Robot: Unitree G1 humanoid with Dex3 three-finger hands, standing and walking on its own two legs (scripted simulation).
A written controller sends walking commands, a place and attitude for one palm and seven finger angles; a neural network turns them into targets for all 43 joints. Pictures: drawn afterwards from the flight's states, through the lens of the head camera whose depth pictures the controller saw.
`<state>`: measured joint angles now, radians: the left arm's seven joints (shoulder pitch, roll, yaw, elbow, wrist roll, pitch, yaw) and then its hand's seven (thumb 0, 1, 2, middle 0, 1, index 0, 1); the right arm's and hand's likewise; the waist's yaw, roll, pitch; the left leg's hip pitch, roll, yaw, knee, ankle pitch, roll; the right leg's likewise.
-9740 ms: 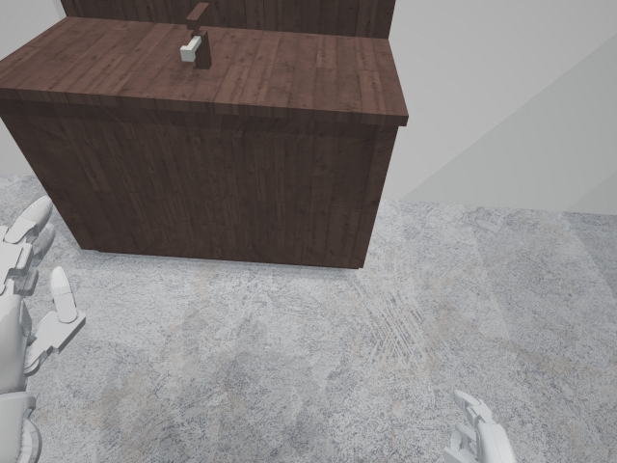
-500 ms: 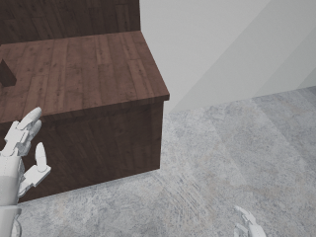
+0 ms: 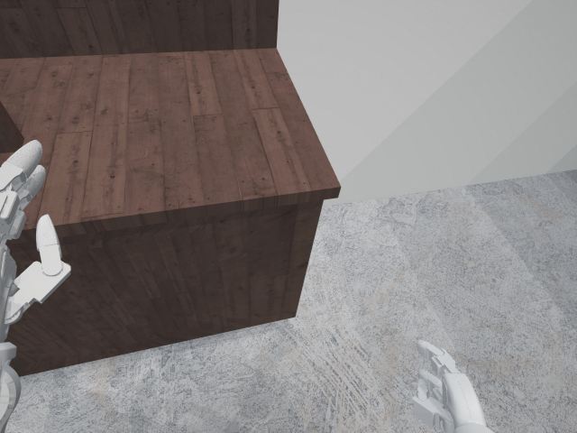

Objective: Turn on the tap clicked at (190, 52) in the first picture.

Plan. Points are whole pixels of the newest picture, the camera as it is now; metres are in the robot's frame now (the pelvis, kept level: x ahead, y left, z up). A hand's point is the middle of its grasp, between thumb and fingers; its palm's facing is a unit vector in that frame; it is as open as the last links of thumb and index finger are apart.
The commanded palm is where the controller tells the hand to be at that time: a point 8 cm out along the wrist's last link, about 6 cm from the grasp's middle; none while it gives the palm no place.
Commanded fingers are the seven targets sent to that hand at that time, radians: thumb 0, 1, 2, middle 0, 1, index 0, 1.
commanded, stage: shuffle to correct the standing spot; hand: left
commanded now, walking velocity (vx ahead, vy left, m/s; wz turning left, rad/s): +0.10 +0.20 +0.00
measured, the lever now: out of the picture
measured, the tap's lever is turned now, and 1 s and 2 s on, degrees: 0 0 0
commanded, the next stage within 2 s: come to a stop and stand still in 0.72 s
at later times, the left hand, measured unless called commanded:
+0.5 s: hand (27, 216) +0.27 +0.29 +0.19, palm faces +0.25 -0.81 -0.52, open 7.4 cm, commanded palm +0.22 +0.34 +0.19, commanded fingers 0.00 0.90 0.90 -0.20 -0.30 -0.20 -0.30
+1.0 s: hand out of the picture +0.28 +0.39 +0.20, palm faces +0.41 -0.82 -0.41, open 7.4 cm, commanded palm +0.24 +0.43 +0.19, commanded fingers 0.00 0.90 0.90 -0.20 -0.30 -0.20 -0.30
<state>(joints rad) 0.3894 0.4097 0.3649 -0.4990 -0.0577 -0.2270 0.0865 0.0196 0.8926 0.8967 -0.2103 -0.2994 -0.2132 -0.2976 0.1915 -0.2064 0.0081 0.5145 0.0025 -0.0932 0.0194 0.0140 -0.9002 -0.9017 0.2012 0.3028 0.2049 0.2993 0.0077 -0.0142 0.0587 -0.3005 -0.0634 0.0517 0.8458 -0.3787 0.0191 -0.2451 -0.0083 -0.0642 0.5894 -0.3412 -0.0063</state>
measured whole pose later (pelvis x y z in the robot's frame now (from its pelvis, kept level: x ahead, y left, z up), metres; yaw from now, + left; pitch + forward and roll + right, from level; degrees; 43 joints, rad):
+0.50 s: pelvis +0.03 +0.08 +0.01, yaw -5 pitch +0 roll +2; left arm 0.52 0.40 0.41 -0.49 -0.04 -0.27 0.10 0.01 0.89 0.90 -0.21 -0.30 -0.22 -0.30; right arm 0.24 -0.20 0.01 0.64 0.01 -0.07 0.03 0.02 -0.90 -0.90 0.20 0.30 0.21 0.30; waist -0.03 0.00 0.07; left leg -0.55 -0.01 0.01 1.17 -0.34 -0.03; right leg -0.28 -0.04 -0.05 0.60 -0.32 -0.04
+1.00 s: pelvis +0.06 +0.16 +0.01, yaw -5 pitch -1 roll +2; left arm 0.42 0.35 0.39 -0.46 -0.04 -0.21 0.13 0.01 0.89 0.90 -0.21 -0.30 -0.21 -0.30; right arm 0.19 -0.17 0.03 0.62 0.01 -0.09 0.01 0.01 -0.90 -0.90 0.20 0.30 0.20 0.30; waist 0.05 0.01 0.03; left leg -0.43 0.00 0.05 0.95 -0.40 -0.02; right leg -0.28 -0.03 -0.11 0.61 -0.31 -0.07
